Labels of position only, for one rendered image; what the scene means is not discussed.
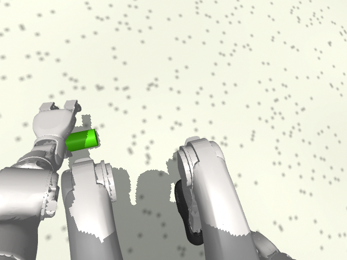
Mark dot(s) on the left robot hand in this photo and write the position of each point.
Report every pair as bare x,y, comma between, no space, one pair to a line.
56,122

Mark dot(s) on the can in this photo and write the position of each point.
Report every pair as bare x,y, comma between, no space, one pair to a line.
81,140

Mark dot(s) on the right robot foot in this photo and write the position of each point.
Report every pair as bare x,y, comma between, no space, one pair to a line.
194,238

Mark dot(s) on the right robot hand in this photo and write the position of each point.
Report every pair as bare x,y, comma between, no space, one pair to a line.
265,248

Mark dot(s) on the left robot arm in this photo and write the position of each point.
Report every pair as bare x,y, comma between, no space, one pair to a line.
28,194

